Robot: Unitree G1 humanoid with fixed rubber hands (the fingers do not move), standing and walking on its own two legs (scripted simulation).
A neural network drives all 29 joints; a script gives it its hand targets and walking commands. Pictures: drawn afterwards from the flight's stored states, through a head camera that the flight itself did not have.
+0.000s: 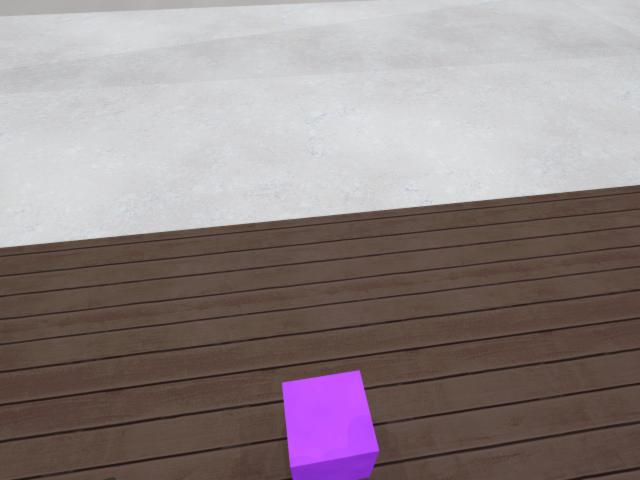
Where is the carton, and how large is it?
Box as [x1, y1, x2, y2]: [282, 370, 378, 479]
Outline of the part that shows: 359,370 282,383 290,468 293,479 357,479 369,476 378,452 378,448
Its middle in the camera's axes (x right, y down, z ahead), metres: +0.02 +0.53 +1.06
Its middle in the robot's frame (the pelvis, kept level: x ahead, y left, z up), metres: +0.41 +0.01 -0.66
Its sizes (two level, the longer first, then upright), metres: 0.210 0.200 0.250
